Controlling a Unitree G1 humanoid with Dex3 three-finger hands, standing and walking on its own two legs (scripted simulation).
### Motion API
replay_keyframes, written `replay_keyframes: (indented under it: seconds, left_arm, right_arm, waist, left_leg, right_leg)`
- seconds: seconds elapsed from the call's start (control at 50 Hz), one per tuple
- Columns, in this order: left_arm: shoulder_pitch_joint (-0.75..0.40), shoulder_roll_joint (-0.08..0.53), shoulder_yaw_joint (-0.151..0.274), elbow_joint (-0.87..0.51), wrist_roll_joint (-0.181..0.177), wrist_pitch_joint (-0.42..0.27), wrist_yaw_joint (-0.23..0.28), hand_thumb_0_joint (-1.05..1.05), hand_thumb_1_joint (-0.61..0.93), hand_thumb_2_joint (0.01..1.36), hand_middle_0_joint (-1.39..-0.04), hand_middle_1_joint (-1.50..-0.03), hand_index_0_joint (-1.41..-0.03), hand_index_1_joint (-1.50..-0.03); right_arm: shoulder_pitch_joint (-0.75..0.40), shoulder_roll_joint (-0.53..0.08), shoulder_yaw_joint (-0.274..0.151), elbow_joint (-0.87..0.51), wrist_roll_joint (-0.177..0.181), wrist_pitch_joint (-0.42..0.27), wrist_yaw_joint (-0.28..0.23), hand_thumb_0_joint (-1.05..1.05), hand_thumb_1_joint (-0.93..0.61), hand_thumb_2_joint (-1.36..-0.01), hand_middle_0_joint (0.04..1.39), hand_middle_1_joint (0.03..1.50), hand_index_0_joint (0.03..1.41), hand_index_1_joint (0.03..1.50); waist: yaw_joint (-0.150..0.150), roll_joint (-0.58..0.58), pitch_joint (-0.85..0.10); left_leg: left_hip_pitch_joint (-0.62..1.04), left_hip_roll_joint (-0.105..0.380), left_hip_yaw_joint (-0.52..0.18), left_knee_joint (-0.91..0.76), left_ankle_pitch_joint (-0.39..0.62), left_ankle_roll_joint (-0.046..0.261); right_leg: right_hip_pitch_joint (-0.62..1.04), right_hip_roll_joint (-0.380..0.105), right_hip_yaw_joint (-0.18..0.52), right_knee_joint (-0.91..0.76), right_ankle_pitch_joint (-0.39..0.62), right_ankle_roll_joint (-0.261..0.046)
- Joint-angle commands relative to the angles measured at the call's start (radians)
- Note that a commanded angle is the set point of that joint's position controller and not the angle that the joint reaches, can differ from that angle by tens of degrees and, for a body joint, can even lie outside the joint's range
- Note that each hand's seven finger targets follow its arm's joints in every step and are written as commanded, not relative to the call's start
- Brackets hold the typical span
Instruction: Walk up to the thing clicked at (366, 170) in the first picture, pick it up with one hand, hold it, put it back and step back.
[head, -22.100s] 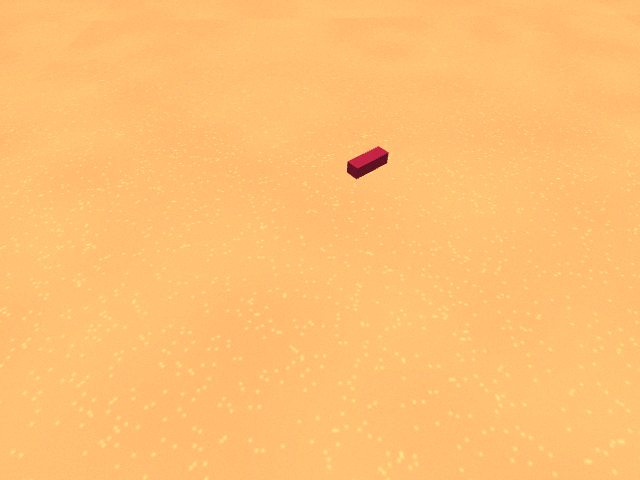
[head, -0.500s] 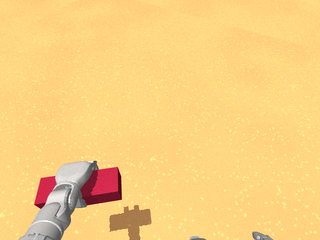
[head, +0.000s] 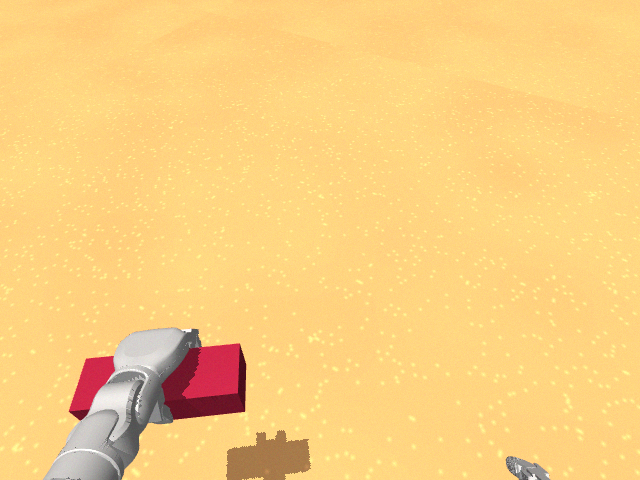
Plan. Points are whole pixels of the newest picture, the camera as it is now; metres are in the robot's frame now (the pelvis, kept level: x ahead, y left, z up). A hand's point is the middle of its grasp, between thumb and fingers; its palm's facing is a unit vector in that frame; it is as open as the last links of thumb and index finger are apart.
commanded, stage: hold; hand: left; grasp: from above
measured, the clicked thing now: (166, 385) +0.30 +0.23 -0.10
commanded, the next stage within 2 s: crouch in 1.40 s
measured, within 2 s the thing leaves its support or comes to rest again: neither
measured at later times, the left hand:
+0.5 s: hand (162, 391) +0.27 +0.21 -0.05, palm faces -0.48 -0.05 -0.88, open 10.6 cm
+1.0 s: hand (159, 388) +0.27 +0.21 -0.03, palm faces -0.48 -0.06 -0.88, open 10.6 cm
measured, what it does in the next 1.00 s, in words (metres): stands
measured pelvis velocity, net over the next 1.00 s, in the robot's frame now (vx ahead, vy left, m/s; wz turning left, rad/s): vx -0.01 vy -0.01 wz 0.00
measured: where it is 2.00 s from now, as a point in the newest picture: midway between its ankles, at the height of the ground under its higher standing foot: outside the picture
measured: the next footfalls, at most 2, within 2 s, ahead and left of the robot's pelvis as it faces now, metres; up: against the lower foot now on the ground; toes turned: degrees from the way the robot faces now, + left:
none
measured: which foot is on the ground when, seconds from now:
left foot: down 0.00-1.00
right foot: down 0.00-1.00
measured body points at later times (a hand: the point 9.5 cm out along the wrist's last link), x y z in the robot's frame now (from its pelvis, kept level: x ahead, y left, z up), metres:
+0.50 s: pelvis -0.01 -0.01 +0.01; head +0.01 -0.02 +0.46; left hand +0.29 +0.22 +0.00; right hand +0.12 -0.27 -0.11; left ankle -0.01 +0.12 -0.72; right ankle +0.02 -0.15 -0.72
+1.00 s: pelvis -0.01 -0.01 +0.01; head +0.00 -0.03 +0.46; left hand +0.29 +0.21 +0.02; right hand +0.13 -0.26 -0.10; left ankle -0.01 +0.12 -0.72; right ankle +0.02 -0.15 -0.72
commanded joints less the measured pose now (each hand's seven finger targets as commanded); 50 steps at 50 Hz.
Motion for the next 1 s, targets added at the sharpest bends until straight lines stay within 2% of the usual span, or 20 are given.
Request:
replay_keyframes:
  seconds: [0.0,0.04,0.06,0.12,0.16,0.28,0.34,0.44,0.48,0.52,0.58,0.6,0.62,0.66,0.68,0.76,0.86,0.9,0.94,0.98]
  left_arm:
    - [-0.346,0.221,0.116,-0.247,-0.001,-0.003,0.047,0.0,0.537,1.052,-0.922,-0.836,-0.913,-0.846]
    - [-0.347,0.217,0.113,-0.234,-0.003,-0.001,0.039,0.0,0.544,1.053,-0.934,-0.822,-0.923,-0.835]
    - [-0.35,0.229,0.123,-0.257,-0.003,-0.002,0.039,0.0,0.551,1.056,-0.936,-0.833,-0.927,-0.844]
    - [-0.327,0.212,0.11,-0.253,-0.001,-0.003,0.025,0.0,0.54,1.057,-0.929,-0.843,-0.92,-0.855]
    - [-0.327,0.231,0.126,-0.257,-0.006,-0.008,0.021,0.0,0.54,1.059,-0.928,-0.843,-0.919,-0.853]
    - [-0.324,0.226,0.127,-0.293,-0.01,-0.017,0.012,0.0,0.57,1.045,-0.944,-0.852,-0.94,-0.857]
    - [-0.34,0.241,0.134,-0.318,-0.005,-0.02,0.007,0.0,0.581,1.054,-0.946,-0.877,-0.945,-0.879]
    - [-0.338,0.227,0.125,-0.315,-0.011,-0.019,0.005,0.0,0.579,1.064,-0.945,-0.886,-0.945,-0.887]
    - [-0.326,0.24,0.135,-0.323,-0.013,-0.019,0.002,0.0,0.577,1.051,-0.942,-0.888,-0.944,-0.888]
    - [-0.315,0.22,0.121,-0.307,-0.017,-0.018,-0.005,0.0,0.583,1.06,-0.944,-0.895,-0.946,-0.894]
    - [-0.315,0.25,0.144,-0.322,-0.017,-0.018,-0.007,0.0,0.593,1.039,-0.946,-0.9,-0.954,-0.894]
    - [-0.306,0.233,0.133,-0.318,-0.022,-0.019,-0.011,0.0,0.582,1.047,-0.945,-0.882,-0.946,-0.882]
    - [-0.319,0.228,0.122,-0.333,-0.022,-0.019,-0.015,0.0,0.579,1.028,-0.94,-0.887,-0.945,-0.883]
    - [-0.303,0.237,0.135,-0.324,-0.014,-0.014,-0.019,0.0,0.573,1.03,-0.938,-0.883,-0.942,-0.881]
    - [-0.321,0.242,0.137,-0.372,-0.019,-0.017,-0.021,0.0,0.568,1.029,-0.93,-0.877,-0.934,-0.874]
    - [-0.339,0.246,0.135,-0.363,-0.026,-0.021,-0.034,0.0,0.575,1.029,-0.941,-0.874,-0.944,-0.872]
    - [-0.319,0.247,0.135,-0.361,-0.031,-0.029,-0.05,0.0,0.568,1.046,-0.928,-0.889,-0.933,-0.886]
    - [-0.307,0.219,0.114,-0.348,-0.03,-0.027,-0.056,0.0,0.571,1.043,-0.935,-0.888,-0.94,-0.886]
    - [-0.31,0.254,0.146,-0.358,-0.029,-0.028,-0.051,0.0,0.583,1.032,-0.935,-0.898,-0.944,-0.89]
    - [-0.319,0.234,0.128,-0.355,-0.03,-0.029,-0.053,0.0,0.59,1.04,-0.944,-0.89,-0.951,-0.885]
  right_arm:
    - [-0.028,-0.149,-0.049,-0.117,-0.003,-0.039,-0.009,0.0,-0.891,-0.897,0.2,0.299,0.2,0.299]
    - [-0.027,-0.151,-0.049,-0.117,-0.003,-0.039,-0.009,0.0,-0.892,-0.897,0.2,0.3,0.2,0.3]
    - [-0.032,-0.151,-0.048,-0.12,-0.003,-0.039,-0.009,0.0,-0.893,-0.897,0.2,0.3,0.2,0.3]
    - [-0.034,-0.151,-0.046,-0.13,-0.002,-0.037,-0.008,0.0,-0.895,-0.898,0.2,0.3,0.2,0.3]
    - [-0.043,-0.15,-0.045,-0.13,-0.001,-0.038,-0.009,0.0,-0.894,-0.898,0.2,0.3,0.2,0.3]
    - [-0.064,-0.142,-0.038,-0.142,0.001,-0.041,-0.013,0.0,-0.894,-0.898,0.2,0.3,0.2,0.3]
    - [-0.07,-0.143,-0.04,-0.144,0.002,-0.041,-0.015,0.0,-0.898,-0.9,0.2,0.3,0.2,0.3]
    - [-0.075,-0.144,-0.038,-0.14,0.003,-0.041,-0.017,0.0,-0.897,-0.899,0.2,0.3,0.2,0.3]
    - [-0.087,-0.142,-0.036,-0.147,0.005,-0.042,-0.018,0.0,-0.899,-0.9,0.2,0.3,0.199,0.3]
    - [-0.091,-0.137,-0.032,-0.147,0.004,-0.043,-0.019,0.0,-0.897,-0.899,0.2,0.3,0.199,0.3]
    - [-0.104,-0.139,-0.031,-0.154,0.007,-0.043,-0.021,0.0,-0.901,-0.901,0.2,0.3,0.199,0.3]
    - [-0.104,-0.14,-0.031,-0.155,0.007,-0.043,-0.02,0.0,-0.897,-0.9,0.2,0.3,0.199,0.3]
    - [-0.113,-0.137,-0.029,-0.157,0.006,-0.044,-0.021,0.0,-0.9,-0.9,0.2,0.3,0.199,0.3]
    - [-0.109,-0.133,-0.028,-0.156,0.008,-0.043,-0.023,0.0,-0.901,-0.901,0.199,0.3,0.199,0.3]
    - [-0.108,-0.134,-0.029,-0.157,0.008,-0.042,-0.024,0.0,-0.899,-0.9,0.2,0.3,0.199,0.3]
    - [-0.11,-0.136,-0.026,-0.152,0.01,-0.04,-0.028,0.0,-0.902,-0.901,0.199,0.3,0.199,0.3]
    - [-0.116,-0.135,-0.025,-0.156,0.011,-0.038,-0.029,0.0,-0.898,-0.9,0.2,0.3,0.2,0.3]
    - [-0.12,-0.129,-0.023,-0.163,0.013,-0.036,-0.03,0.0,-0.901,-0.901,0.199,0.3,0.2,0.3]
    - [-0.127,-0.129,-0.021,-0.164,0.013,-0.033,-0.032,0.0,-0.902,-0.901,0.199,0.3,0.199,0.3]
    - [-0.127,-0.126,-0.02,-0.164,0.011,-0.032,-0.031,0.0,-0.901,-0.901,0.199,0.3,0.199,0.3]
  waist:
    - [0.004,0.032,-0.282]
    - [-0.012,0.009,-0.259]
    - [0.002,0.03,-0.273]
    - [0.004,0.015,-0.255]
    - [0.01,0.027,-0.256]
    - [0.014,0.016,-0.239]
    - [0.017,0.039,-0.271]
    - [0.008,0.022,-0.234]
    - [0.021,0.015,-0.236]
    - [0.01,0.006,-0.223]
    - [0.028,0.025,-0.213]
    - [0.022,0.023,-0.209]
    - [0.02,0.012,-0.211]
    - [0.023,0.002,-0.217]
    - [0.024,0.02,-0.25]
    - [0.015,0.016,-0.229]
    - [0.029,0.033,-0.232]
    - [0.023,0.013,-0.221]
    - [0.034,0.006,-0.214]
    - [0.019,0.005,-0.206]
  left_leg:
    - [0.179,-0.038,-0.011,-0.095,0.352,-0.008]
    - [0.169,-0.038,-0.009,-0.101,0.325,-0.003]
    - [0.178,-0.037,-0.011,-0.108,0.324,-0.005]
    - [0.181,-0.036,-0.014,-0.118,0.317,-0.003]
    - [0.183,-0.036,-0.012,-0.126,0.302,-0.003]
    - [0.185,-0.04,-0.011,-0.144,0.26,0.001]
    - [0.207,-0.044,-0.004,-0.143,0.288,0.002]
    - [0.218,-0.034,-0.011,-0.162,0.276,0.0]
    - [0.215,-0.042,-0.008,-0.168,0.259,0.004]
    - [0.212,-0.043,-0.004,-0.17,0.253,0.007]
    - [0.217,-0.044,-0.006,-0.186,0.235,0.003]
    - [0.22,-0.041,-0.006,-0.189,0.228,0.004]
    - [0.224,-0.04,-0.011,-0.191,0.234,0.004]
    - [0.224,-0.045,-0.005,-0.187,0.254,0.009]
    - [0.243,-0.047,-0.001,-0.185,0.275,0.008]
    - [0.254,-0.041,-0.006,-0.195,0.289,0.006]
    - [0.27,-0.038,-0.009,-0.208,0.317,0.003]
    - [0.267,-0.04,-0.007,-0.208,0.324,0.007]
    - [0.26,-0.047,-0.001,-0.212,0.305,0.01]
    - [0.264,-0.046,0.0,-0.216,0.291,0.012]
  right_leg:
    - [0.112,0.056,-0.029,-0.084,0.267,-0.045]
    - [0.119,0.055,-0.026,-0.094,0.252,-0.041]
    - [0.119,0.055,-0.027,-0.092,0.246,-0.044]
    - [0.121,0.055,-0.028,-0.102,0.236,-0.045]
    - [0.132,0.056,-0.029,-0.109,0.222,-0.045]
    - [0.144,0.054,-0.022,-0.13,0.189,-0.042]
    - [0.159,0.049,-0.018,-0.13,0.217,-0.042]
    - [0.147,0.055,-0.024,-0.144,0.2,-0.043]
    - [0.166,0.049,-0.022,-0.156,0.189,-0.041]
    - [0.165,0.048,-0.016,-0.162,0.186,-0.039]
    - [0.169,0.047,-0.019,-0.173,0.163,-0.042]
    - [0.173,0.048,-0.019,-0.176,0.159,-0.042]
    - [0.174,0.049,-0.022,-0.176,0.162,-0.041]
    - [0.193,0.044,-0.015,-0.179,0.185,-0.038]
    - [0.204,0.044,-0.012,-0.175,0.209,-0.038]
    - [0.195,0.049,-0.017,-0.18,0.22,-0.039]
    - [0.216,0.051,-0.023,-0.184,0.232,-0.045]
    - [0.215,0.05,-0.023,-0.187,0.245,-0.043]
    - [0.226,0.044,-0.018,-0.202,0.232,-0.039]
    - [0.214,0.044,-0.015,-0.205,0.222,-0.039]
